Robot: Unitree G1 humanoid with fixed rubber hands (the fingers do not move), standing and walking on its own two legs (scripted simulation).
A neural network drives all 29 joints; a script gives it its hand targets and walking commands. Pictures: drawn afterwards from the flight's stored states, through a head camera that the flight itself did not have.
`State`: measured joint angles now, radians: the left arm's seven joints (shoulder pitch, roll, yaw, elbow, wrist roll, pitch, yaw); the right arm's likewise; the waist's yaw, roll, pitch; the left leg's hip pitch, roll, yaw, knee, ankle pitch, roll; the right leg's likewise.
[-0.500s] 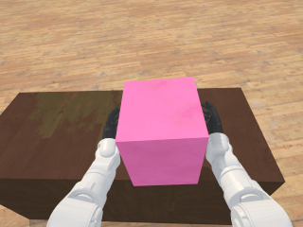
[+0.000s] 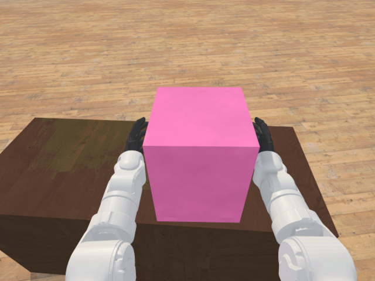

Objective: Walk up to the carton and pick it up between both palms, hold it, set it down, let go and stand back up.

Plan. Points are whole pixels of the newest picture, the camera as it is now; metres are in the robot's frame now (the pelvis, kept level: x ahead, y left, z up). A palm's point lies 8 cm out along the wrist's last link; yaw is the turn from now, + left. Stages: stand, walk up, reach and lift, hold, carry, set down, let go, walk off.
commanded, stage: reach and lift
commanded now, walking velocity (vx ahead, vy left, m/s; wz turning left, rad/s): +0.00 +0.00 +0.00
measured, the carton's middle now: (198, 154) +0.41 -0.02 +0.08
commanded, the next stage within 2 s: hold in 1.24 s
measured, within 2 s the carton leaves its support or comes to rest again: neither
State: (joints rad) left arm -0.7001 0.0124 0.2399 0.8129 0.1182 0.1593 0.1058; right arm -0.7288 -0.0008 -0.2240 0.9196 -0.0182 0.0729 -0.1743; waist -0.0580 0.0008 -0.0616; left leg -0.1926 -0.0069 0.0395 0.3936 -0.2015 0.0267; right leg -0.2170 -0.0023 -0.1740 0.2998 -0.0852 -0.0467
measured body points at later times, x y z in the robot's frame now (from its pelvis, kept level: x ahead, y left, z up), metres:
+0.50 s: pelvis +0.00 +0.00 +0.00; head -0.02 +0.03 +0.45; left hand +0.39 +0.14 +0.14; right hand +0.38 -0.15 +0.13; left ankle +0.01 +0.10 -0.75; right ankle +0.05 -0.09 -0.75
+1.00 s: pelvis +0.00 +0.01 +0.00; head -0.02 +0.03 +0.45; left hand +0.39 +0.14 +0.15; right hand +0.37 -0.15 +0.13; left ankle +0.01 +0.10 -0.75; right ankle +0.05 -0.09 -0.75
